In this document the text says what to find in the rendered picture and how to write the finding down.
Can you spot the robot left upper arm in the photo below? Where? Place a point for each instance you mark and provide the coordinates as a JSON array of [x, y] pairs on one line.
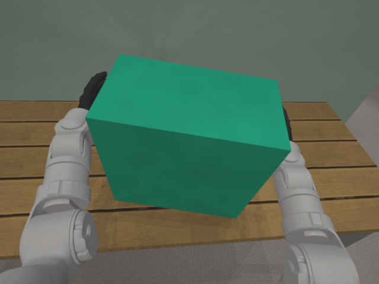
[[54, 247]]

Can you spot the robot left hand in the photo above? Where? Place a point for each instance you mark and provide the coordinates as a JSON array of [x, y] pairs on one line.
[[91, 90]]

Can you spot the robot right upper arm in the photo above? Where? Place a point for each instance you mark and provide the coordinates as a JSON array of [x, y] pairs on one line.
[[307, 263]]

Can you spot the table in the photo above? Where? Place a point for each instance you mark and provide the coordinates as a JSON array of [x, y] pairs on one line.
[[345, 177]]

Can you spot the robot right hand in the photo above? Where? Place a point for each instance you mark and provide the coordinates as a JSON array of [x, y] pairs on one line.
[[287, 121]]

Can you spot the carton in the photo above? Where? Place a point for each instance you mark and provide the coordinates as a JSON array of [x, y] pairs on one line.
[[187, 138]]

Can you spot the robot left forearm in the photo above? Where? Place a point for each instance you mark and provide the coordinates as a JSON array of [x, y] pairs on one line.
[[66, 179]]

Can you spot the robot right forearm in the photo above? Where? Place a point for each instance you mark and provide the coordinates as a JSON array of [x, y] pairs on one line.
[[304, 220]]

